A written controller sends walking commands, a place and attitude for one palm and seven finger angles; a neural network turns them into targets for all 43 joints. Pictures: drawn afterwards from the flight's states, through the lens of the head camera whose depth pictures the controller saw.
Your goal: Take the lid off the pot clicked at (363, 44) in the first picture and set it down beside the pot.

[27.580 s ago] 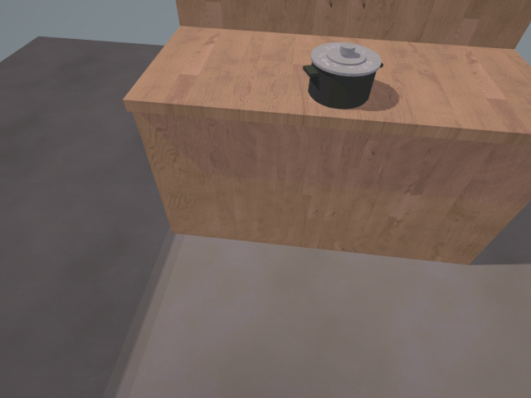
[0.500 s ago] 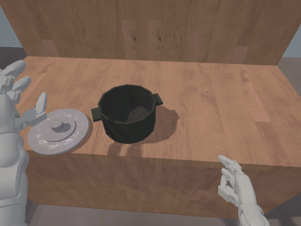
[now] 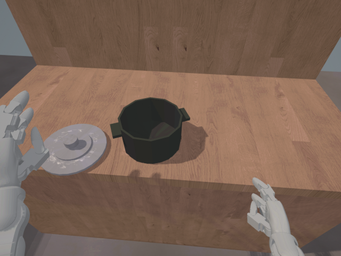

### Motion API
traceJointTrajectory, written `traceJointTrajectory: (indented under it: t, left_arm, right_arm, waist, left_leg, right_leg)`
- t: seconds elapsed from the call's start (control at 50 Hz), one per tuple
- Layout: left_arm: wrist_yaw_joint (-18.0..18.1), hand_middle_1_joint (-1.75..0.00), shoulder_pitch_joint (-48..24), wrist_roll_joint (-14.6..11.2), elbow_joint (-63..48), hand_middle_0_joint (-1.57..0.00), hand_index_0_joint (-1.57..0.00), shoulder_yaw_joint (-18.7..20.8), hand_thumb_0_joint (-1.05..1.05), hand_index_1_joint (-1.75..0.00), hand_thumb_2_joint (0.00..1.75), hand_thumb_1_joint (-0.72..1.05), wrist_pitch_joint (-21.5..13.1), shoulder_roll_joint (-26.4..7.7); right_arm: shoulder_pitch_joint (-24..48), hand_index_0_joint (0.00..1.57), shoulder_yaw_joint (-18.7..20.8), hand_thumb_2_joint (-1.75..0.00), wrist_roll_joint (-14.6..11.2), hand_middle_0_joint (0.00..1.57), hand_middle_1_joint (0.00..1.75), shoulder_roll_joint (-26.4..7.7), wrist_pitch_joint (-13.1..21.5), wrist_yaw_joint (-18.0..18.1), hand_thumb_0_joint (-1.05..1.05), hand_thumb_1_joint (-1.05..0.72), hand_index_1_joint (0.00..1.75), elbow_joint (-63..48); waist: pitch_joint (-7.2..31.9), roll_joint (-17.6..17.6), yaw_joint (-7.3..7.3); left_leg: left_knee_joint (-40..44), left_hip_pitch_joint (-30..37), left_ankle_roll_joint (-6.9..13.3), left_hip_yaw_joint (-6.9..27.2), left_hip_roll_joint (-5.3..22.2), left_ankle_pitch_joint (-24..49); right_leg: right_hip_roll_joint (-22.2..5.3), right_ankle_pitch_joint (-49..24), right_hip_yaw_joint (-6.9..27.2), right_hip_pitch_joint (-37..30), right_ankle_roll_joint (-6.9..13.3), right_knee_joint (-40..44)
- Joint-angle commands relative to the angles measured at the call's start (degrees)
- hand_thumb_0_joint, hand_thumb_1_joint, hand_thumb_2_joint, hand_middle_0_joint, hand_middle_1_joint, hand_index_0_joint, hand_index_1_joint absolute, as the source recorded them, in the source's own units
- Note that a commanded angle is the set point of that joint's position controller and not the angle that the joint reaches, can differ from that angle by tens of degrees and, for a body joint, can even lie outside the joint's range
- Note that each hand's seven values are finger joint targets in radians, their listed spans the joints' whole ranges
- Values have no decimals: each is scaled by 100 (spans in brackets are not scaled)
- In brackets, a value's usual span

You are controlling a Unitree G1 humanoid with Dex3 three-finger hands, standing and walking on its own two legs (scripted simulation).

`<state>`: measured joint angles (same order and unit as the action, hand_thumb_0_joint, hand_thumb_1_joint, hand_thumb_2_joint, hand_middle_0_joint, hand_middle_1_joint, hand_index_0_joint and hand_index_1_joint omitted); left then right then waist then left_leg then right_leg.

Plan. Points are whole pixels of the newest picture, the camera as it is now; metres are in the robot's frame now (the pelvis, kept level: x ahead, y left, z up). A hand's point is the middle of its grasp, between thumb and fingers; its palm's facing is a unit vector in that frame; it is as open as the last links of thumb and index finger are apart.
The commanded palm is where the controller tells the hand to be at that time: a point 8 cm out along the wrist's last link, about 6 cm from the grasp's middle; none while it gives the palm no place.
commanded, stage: draw the hand back to the body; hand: left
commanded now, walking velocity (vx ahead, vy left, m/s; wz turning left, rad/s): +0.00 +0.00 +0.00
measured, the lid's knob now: (71, 141) +0.41 +0.36 -0.01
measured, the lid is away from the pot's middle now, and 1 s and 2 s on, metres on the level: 0.25 0.25 0.25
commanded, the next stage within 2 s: step back with the hand held close in 0.54 s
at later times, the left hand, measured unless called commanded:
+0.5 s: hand (44, 178) +0.19 +0.25 +0.16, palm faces +0.39 -0.84 -0.37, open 7.4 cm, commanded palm +0.14 +0.29 +0.18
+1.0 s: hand (43, 188) +0.18 +0.25 +0.14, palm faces +0.27 -0.84 -0.48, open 7.4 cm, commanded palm +0.13 +0.29 +0.18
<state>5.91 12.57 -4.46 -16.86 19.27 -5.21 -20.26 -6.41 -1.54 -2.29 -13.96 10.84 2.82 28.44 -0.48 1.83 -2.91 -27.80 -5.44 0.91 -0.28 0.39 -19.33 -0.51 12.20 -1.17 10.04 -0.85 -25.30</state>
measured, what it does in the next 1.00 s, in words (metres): stands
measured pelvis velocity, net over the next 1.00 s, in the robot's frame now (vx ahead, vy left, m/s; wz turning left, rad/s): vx -0.01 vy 0.02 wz -0.03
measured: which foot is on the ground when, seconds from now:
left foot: down 0.00-1.00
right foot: down 0.00-1.00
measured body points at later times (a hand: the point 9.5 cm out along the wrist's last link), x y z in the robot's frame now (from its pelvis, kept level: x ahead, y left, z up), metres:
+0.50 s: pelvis +0.01 +0.01 +0.00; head -0.01 +0.01 +0.45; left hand +0.17 +0.29 +0.18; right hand +0.24 -0.21 -0.02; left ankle -0.04 +0.11 -0.74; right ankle +0.02 -0.13 -0.74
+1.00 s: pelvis -0.01 +0.02 +0.00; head +0.01 +0.04 +0.44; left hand +0.16 +0.29 +0.17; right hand +0.22 -0.21 -0.03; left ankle -0.04 +0.11 -0.74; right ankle +0.02 -0.13 -0.74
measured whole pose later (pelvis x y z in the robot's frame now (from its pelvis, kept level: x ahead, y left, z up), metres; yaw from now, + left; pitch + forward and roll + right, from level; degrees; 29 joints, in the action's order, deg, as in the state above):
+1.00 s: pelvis -0.01 +0.02 +0.00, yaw -2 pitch +1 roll -1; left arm 5.3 35.8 -1.5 -33.8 20.3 -9.7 -23.5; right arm -6.1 -0.3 -1.1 -11.6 5.8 2.5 24.6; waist -1.3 -1.9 -0.8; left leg -31.0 -12.0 2.7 -2.6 -1.1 -19.5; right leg -1.8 11.9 1.2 17.5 -2.5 -28.9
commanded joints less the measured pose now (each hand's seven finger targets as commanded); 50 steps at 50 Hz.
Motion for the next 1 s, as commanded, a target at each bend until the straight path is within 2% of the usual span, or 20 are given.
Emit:
traceJointTrajectory:
  t: [0.0, 0.04, 0.1, 0.16, 0.2, 0.22, 0.3, 0.34, 0.42, 0.54, 0.62, 0.64, 0.66, 0.68, 0.74, 0.82, 0.88, 0.9, 0.92, 0.98]
  left_arm:
    - [85, -30, -601, 10, -1631, -20, -20, 575, 0, -30, 90, 90, -371, -1213]
    - [81, -30, -291, 21, -1694, -20, -20, 476, 0, -30, 90, 90, -364, -1051]
    - [95, -30, -5, 41, -2066, -20, -20, 565, 0, -30, 90, 90, -366, -1152]
    - [97, -30, 519, 56, -2152, -20, -20, 466, 0, -30, 90, 90, -351, -963]
    - [114, -30, 620, 65, -2329, -20, -20, 571, 0, -30, 90, 90, -353, -1084]
    - [103, -30, 670, 87, -2315, -20, -20, 419, 0, -30, 90, 90, -358, -918]
    - [119, -30, 1131, 101, -2602, -20, -20, 514, 0, -30, 90, 90, -375, -1012]
    - [117, -30, 1434, 119, -2601, -20, -20, 414, 0, -30, 90, 90, -377, -858]
    - [150, -30, 1140, 158, -2764, -20, -20, 374, 0, -30, 90, 90, -395, -912]
    - [158, -30, 1525, 150, -2665, -20, -20, 372, 0, -30, 90, 90, -389, -834]
    - [153, -30, 1384, 163, -2691, -20, -20, 360, 0, -30, 90, 90, -387, -847]
    - [193, -30, 377, 48, -3112, -20, -20, 1396, 0, -30, 90, 90, -763, -1840]
    - [149, -30, 910, 92, -2423, -20, -20, 1079, 0, -30, 90, 90, -818, -1361]
    - [90, -30, 1215, 129, -2186, -20, -20, 818, 0, -30, 90, 90, -804, -1057]
    - [17, -30, 1561, 191, -2239, -20, -20, 515, 0, -30, 90, 90, -839, -785]
    - [40, -30, 2066, 279, -2661, -20, -20, 673, 0, -30, 90, 90, -846, -943]
    - [83, -30, 2255, 275, -2981, -20, -20, 889, 0, -30, 90, 90, -864, -1139]
    - [114, -30, 2223, 273, -3098, -20, -20, 1064, 0, -30, 90, 90, -875, -1332]
    - [114, -30, 2295, 254, -3100, -20, -20, 941, 0, -30, 90, 90, -874, -1180]
    - [148, -30, 2232, 224, -3116, -20, -20, 924, 0, -30, 90, 90, -865, -1166]
  right_arm:
    - [241, 20, 201, -90, 55, 20, 30, -625, -99, -10, 0, -90, 30, -317]
    - [217, 20, 197, -90, 66, 20, 30, -596, -87, -15, 0, -90, 30, -338]
    - [205, 20, 212, -90, 73, 20, 30, -615, -83, -33, 0, -90, 30, -378]
    - [143, 20, 218, -90, 91, 20, 30, -571, -74, -44, 0, -90, 30, -387]
    - [153, 20, 233, -90, 91, 20, 30, -593, -81, -48, 0, -90, 30, -412]
    - [146, 20, 212, -90, 101, 20, 30, -562, -87, -44, 0, -90, 30, -418]
    - [138, 20, 248, -90, 96, 20, 30, -562, -89, -44, 0, -90, 30, -475]
    - [103, 20, 250, -90, 104, 20, 30, -511, -71, -38, 0, -90, 30, -480]
    - [93, 20, 234, -90, 100, 20, 30, -529, -71, -5, 0, -90, 30, -493]
    - [67, 20, 252, -90, 98, 20, 30, -514, -48, 10, 0, -90, 30, -504]
    - [68, 20, 245, -90, 96, 20, 30, -511, -84, -3, 0, -90, 30, -507]
    - [-21, 20, 230, -90, 78, 20, 30, -564, -195, 60, 0, -90, 30, -713]
    - [-46, 20, 232, -90, 113, 20, 30, -473, -243, 100, 0, -90, 30, -509]
    - [-84, 20, 262, -90, 129, 20, 30, -496, -286, 98, 0, -90, 30, -505]
    - [-32, 20, 295, -90, 133, 20, 30, -549, -340, 80, 0, -90, 30, -599]
    - [-4, 20, 354, -90, 137, 20, 30, -538, -451, 22, 0, -90, 30, -735]
    - [4, 20, 415, -90, 128, 20, 30, -506, -509, 3, 0, -90, 30, -796]
    - [39, 20, 423, -90, 136, 20, 30, -532, -513, -1, 0, -90, 30, -800]
    - [2, 20, 408, -90, 123, 20, 30, -475, -510, 3, 0, -90, 30, -788]
    - [-14, 20, 430, -90, 116, 20, 30, -486, -464, 21, 0, -90, 30, -744]
  waist:
    - [470, 398, 91]
    - [401, 497, 57]
    - [428, 523, 59]
    - [431, 509, 27]
    - [400, 478, 41]
    - [294, 516, 44]
    - [374, 431, 8]
    - [308, 540, -17]
    - [192, 553, 36]
    - [204, 439, -17]
    - [186, 471, 7]
    - [-388, 220, 102]
    - [-410, -170, 182]
    - [-297, -326, 225]
    - [169, 190, 229]
    - [824, 382, 225]
    - [922, 375, 223]
    - [976, 535, 232]
    - [846, 562, 249]
    - [620, 818, 247]
  left_leg:
    - [455, -249, 8, 30, 234, 1540]
    - [451, -261, 9, 10, 240, 1637]
    - [416, -271, -7, 44, 256, 1667]
    - [371, -255, -14, 9, 273, 1895]
    - [356, -297, -16, 47, 285, 1838]
    - [377, -345, -18, 32, 270, 1847]
    - [325, -326, -18, 67, 296, 1841]
    - [298, -351, -17, 54, 304, 1970]
    - [313, -416, -25, 83, 289, 1663]
    - [289, -461, -23, 120, 297, 1765]
    - [296, -488, -26, 79, 276, 1603]
    - [293, -714, 156, 93, 419, 796]
    - [225, -664, 153, 100, 370, 541]
    - [180, -571, 166, 83, 382, 665]
    - [344, -432, 242, 141, 572, 1445]
    - [261, -294, 315, 313, 812, 2888]
    - [157, -361, 324, 405, 898, 3328]
    - [181, -411, 344, 467, 939, 3279]
    - [185, -467, 333, 486, 946, 3332]
    - [198, -711, 364, 513, 1063, 3188]
  right_leg:
    - [-169, -1065, -92, -287, 336, 178]
    - [-169, -1114, -102, -247, 347, 177]
    - [-177, -1089, -88, -261, 343, 138]
    - [-181, -1214, -96, -236, 339, 122]
    - [-187, -1159, -90, -229, 338, 108]
    - [-172, -1129, -108, -171, 341, 117]
    - [-176, -1092, -108, -183, 337, 81]
    - [-172, -1107, -125, -116, 337, 69]
    - [-151, -887, -102, -1, 339, 71]
    - [-149, -915, -123, -25, 349, 2]
    - [-141, -843, -107, 0, 347, 37]
    - [-448, -1477, 776, 472, 356, 404]
    - [-606, -1478, 822, 561, 386, 461]
    - [-653, -1684, 875, 517, 382, 436]
    - [-608, -2048, 630, 265, 246, 90]
    - [-534, -2228, 359, 21, 135, -307]
    - [-545, -1939, 312, 76, 124, -474]
    - [-541, -1746, 342, 115, 123, -548]
    - [-514, -1511, 293, 201, 118, -603]
    - [-507, -941, 250, 353, 103, -733]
